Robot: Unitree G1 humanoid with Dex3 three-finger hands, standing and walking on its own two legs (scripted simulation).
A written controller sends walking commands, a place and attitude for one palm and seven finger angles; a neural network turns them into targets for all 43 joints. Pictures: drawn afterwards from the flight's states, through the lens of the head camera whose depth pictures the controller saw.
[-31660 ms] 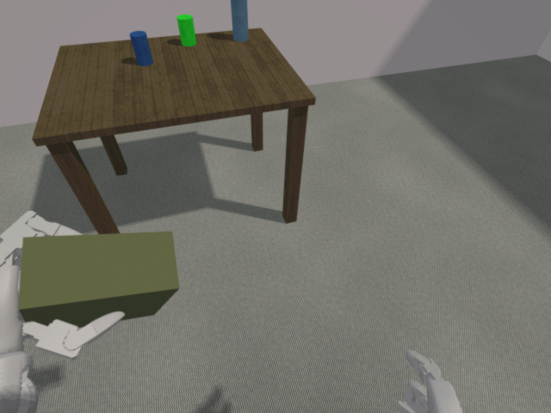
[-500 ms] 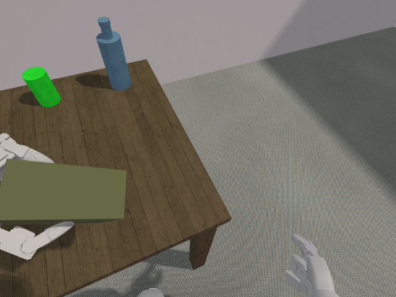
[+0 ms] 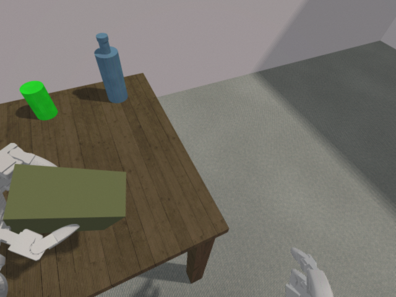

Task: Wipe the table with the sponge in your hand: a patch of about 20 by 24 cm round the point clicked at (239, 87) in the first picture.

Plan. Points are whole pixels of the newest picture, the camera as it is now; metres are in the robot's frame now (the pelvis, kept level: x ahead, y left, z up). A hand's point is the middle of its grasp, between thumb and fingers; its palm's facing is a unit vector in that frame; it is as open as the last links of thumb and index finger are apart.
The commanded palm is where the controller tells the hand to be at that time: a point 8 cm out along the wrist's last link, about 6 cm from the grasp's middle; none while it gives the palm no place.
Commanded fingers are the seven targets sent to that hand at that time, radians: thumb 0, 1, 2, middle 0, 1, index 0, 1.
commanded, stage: shuffle to correct the standing spot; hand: left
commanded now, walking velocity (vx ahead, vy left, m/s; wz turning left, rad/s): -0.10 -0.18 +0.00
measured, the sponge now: (85, 203) +0.24 +0.19 +0.13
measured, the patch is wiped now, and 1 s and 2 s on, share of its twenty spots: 0.00 0.00 0.00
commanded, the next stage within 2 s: come to a stop and stand still in 1.64 s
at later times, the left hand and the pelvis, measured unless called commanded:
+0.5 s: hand (24, 216) +0.20 +0.24 +0.16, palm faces +0.31 -0.84 -0.44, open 10.6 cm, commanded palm +0.15 +0.28 +0.18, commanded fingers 0.00 0.10 1.30 -1.20 -1.60 -1.20 -1.60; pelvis -0.01 +0.00 +0.00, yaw +0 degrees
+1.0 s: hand (36, 197) +0.23 +0.24 +0.16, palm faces +0.32 -0.85 -0.43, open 10.6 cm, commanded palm +0.16 +0.28 +0.18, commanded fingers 0.00 0.10 1.30 -1.20 -1.60 -1.20 -1.60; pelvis +0.00 +0.00 +0.00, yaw +1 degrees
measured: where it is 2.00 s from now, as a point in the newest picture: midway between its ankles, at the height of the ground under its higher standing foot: outside the picture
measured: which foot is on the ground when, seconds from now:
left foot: down 0.00-1.00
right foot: down 0.00-1.00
